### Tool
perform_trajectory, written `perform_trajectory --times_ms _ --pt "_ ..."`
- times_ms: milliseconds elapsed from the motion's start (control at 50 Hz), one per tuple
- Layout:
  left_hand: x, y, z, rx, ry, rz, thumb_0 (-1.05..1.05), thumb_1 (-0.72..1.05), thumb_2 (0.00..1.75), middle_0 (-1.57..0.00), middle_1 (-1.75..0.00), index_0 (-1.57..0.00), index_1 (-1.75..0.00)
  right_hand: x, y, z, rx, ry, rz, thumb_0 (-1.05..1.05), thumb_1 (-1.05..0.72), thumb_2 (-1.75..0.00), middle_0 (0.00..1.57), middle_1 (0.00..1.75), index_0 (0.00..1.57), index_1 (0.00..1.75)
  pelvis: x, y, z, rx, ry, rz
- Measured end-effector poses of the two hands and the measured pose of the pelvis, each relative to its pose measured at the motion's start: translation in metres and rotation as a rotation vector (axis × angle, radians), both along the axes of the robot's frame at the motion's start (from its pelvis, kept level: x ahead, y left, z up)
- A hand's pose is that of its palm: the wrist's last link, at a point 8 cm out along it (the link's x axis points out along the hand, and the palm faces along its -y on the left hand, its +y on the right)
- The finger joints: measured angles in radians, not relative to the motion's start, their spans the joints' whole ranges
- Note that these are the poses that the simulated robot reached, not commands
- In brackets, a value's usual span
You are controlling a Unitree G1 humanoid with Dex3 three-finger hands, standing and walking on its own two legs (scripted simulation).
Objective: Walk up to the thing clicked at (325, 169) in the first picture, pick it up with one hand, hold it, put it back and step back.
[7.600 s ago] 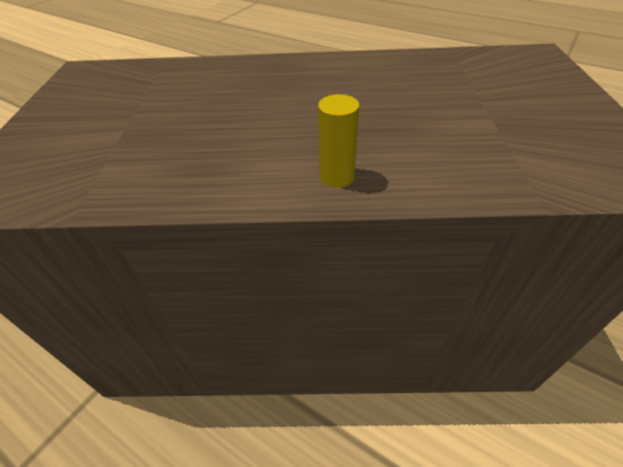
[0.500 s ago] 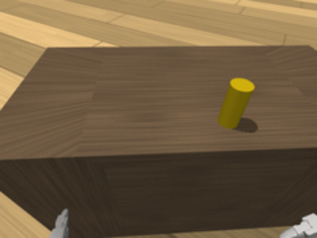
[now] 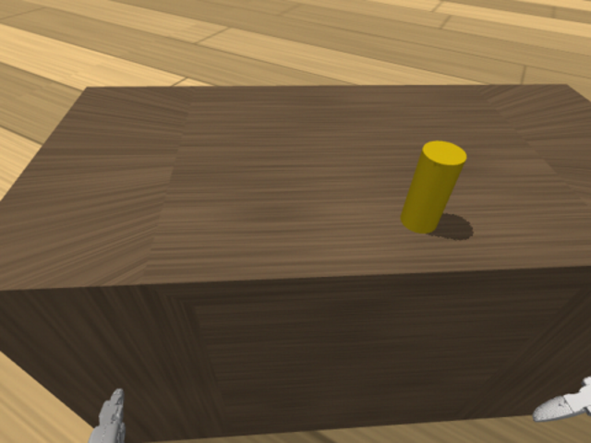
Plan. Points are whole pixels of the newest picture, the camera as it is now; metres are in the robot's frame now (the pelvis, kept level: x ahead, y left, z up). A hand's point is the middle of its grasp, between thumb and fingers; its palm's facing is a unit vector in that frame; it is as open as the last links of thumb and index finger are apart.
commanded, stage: rise first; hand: right
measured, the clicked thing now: (430, 189) +0.48 -0.22 +0.10
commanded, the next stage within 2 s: go down in 0.24 s
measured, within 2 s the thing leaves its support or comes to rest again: neither
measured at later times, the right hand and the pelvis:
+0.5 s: hand out of the picture +0.20 -0.26 +0.19, palm faces +0.43 +0.80 -0.43, open 17.3 cm; pelvis +0.00 +0.00 +0.00, yaw +0 degrees
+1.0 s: hand out of the picture +0.27 -0.32 +0.19, palm faces +0.32 +0.91 -0.26, open 17.4 cm; pelvis +0.01 +0.00 +0.00, yaw -1 degrees
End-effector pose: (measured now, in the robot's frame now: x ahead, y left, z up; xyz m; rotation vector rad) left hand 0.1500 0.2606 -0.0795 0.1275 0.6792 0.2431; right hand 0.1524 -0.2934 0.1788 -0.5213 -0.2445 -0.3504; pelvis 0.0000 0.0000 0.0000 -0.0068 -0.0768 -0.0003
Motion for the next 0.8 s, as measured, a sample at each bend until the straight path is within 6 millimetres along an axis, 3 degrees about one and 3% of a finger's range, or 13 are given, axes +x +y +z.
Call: perform_trajectory --times_ms 300,500,620,800 --pt "-0.003 -0.001 -0.005 -0.008 0.018 0.002 -0.01 -0.55 0.06 -0.06 -0.06 -0.05 -0.06 0.001 0.0 0.016 -0.042 -0.063 0.011 -0.01 0.53 -0.05 0.06 0.05 0.07 0.06 -0.001 0.001 0.0 0.0 0.002 0.0" --pt "0.005 0.0 -0.001 0.006 0.007 0.011 -0.01 -0.54 0.05 -0.06 -0.06 -0.05 -0.06 0.002 -0.003 0.021 -0.049 -0.136 0.017 -0.01 0.51 -0.05 0.06 0.05 0.06 0.05 0.004 0.001 -0.001 -0.001 0.012 0.0" --pt "0.011 0.007 0.002 0.034 0.003 0.031 -0.01 -0.53 0.05 -0.05 -0.05 -0.05 -0.05 0.013 -0.014 0.018 -0.011 -0.137 0.012 -0.01 0.52 -0.04 0.05 0.05 0.06 0.05 0.007 0.001 -0.001 0.0 0.015 0.0" --pt "0.014 -0.002 -0.002 0.035 0.015 0.027 -0.01 -0.53 0.04 -0.05 -0.05 -0.05 -0.05 0.041 -0.033 0.021 0.042 -0.095 0.041 -0.01 0.52 -0.05 0.05 0.05 0.06 0.05 0.009 0.002 -0.001 0.003 0.027 -0.005"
